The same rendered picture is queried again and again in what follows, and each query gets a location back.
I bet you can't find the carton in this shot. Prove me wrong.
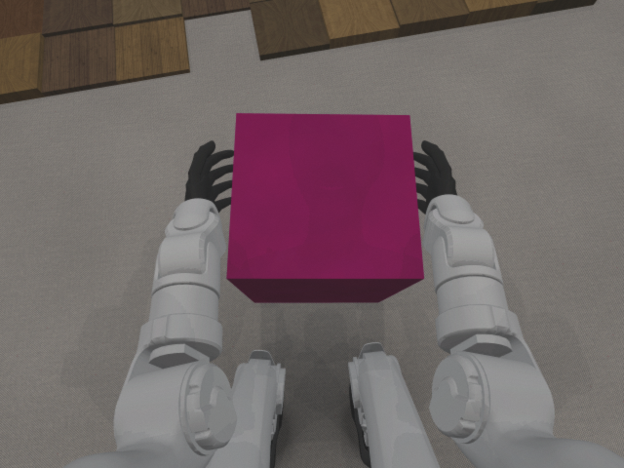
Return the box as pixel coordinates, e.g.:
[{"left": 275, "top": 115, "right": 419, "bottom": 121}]
[{"left": 226, "top": 113, "right": 424, "bottom": 303}]

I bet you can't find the robot right forearm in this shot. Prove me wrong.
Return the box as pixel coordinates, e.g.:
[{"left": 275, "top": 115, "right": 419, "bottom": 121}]
[{"left": 422, "top": 194, "right": 555, "bottom": 427}]

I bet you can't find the right robot thigh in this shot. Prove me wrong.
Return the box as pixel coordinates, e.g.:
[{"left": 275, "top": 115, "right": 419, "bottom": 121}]
[{"left": 348, "top": 351, "right": 440, "bottom": 468}]

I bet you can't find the robot left upper arm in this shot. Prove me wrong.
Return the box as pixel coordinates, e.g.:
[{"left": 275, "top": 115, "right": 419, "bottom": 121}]
[{"left": 62, "top": 361, "right": 237, "bottom": 468}]

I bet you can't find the robot right upper arm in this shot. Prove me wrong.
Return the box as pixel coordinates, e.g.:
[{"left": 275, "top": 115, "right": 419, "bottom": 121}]
[{"left": 429, "top": 351, "right": 624, "bottom": 468}]

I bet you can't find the robot left forearm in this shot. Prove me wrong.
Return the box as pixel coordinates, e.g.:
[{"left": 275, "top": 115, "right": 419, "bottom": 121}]
[{"left": 113, "top": 198, "right": 226, "bottom": 445}]

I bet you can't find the right robot hand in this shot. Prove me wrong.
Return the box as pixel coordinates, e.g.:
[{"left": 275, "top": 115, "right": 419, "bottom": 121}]
[{"left": 413, "top": 140, "right": 457, "bottom": 215}]

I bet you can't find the right robot foot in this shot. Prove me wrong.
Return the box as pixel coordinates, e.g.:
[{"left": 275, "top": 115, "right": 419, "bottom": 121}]
[{"left": 349, "top": 384, "right": 371, "bottom": 468}]

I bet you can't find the left robot hand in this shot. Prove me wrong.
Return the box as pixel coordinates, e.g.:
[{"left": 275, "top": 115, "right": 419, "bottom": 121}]
[{"left": 184, "top": 140, "right": 234, "bottom": 213}]

